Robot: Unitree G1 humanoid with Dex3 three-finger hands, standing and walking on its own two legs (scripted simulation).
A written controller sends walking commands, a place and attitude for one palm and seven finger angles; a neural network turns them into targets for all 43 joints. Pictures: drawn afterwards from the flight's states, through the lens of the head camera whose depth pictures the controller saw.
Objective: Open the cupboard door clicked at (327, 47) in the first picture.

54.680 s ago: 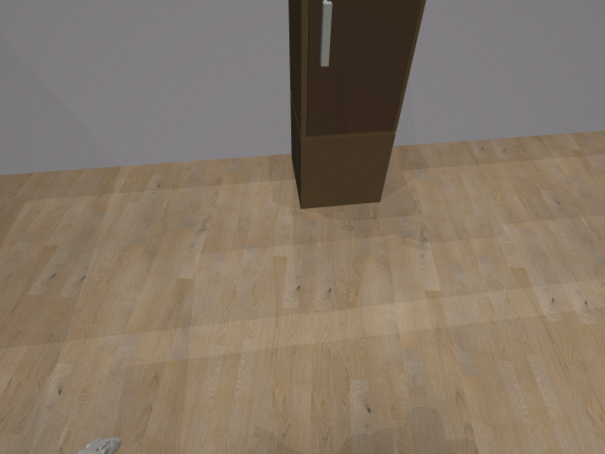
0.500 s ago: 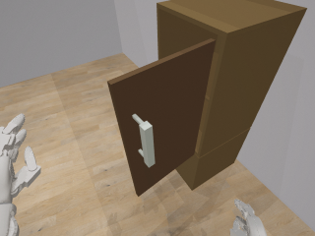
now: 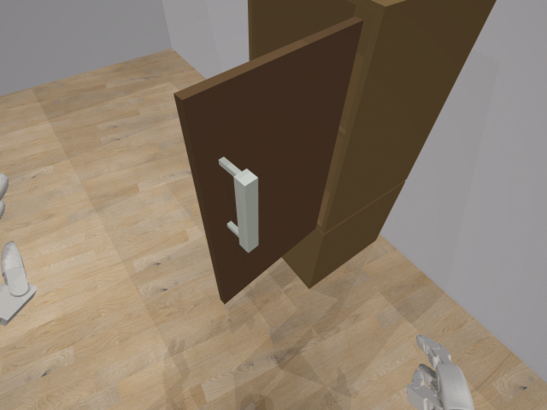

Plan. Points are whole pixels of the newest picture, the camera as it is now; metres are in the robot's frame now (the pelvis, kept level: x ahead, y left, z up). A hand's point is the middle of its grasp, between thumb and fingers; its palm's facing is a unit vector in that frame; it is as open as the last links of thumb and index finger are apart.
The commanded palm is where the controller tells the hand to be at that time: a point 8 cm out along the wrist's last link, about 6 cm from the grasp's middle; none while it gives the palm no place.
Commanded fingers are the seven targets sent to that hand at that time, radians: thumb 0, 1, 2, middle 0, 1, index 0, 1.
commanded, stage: step back with the hand held close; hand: left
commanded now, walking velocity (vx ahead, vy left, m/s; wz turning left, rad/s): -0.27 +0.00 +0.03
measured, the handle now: (238, 207) +0.41 +0.09 +0.05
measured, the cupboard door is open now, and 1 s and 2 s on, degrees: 97 97 97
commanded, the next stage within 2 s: stop stepping back and stand still in 0.64 s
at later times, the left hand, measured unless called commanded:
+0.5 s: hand out of the picture +0.11 +0.27 +0.17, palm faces +0.48 -0.74 -0.47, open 7.5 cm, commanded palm +0.05 +0.29 +0.18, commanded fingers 0.00 0.90 0.90 -0.20 -0.30 -0.20 -0.30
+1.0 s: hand out of the picture -0.02 +0.24 +0.16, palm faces +0.42 -0.78 -0.47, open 7.5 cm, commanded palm -0.07 +0.27 +0.18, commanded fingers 0.00 0.90 0.90 -0.20 -0.30 -0.20 -0.30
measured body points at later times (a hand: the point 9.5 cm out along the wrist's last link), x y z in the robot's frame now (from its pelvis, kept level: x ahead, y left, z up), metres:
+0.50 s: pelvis -0.08 -0.01 +0.00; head -0.06 +0.01 +0.45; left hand +0.08 +0.31 +0.19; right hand +0.09 -0.23 -0.08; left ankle -0.02 +0.09 -0.73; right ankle -0.10 -0.13 -0.70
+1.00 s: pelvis -0.21 -0.03 +0.01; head -0.21 -0.01 +0.46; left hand -0.04 +0.28 +0.19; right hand -0.07 -0.29 -0.06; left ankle -0.18 +0.06 -0.73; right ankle -0.20 -0.14 -0.73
